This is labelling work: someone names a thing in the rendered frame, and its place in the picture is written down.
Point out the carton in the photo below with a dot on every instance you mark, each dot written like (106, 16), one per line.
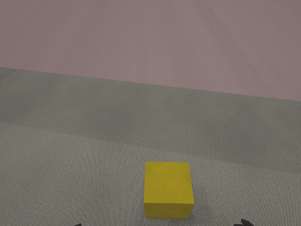
(168, 191)

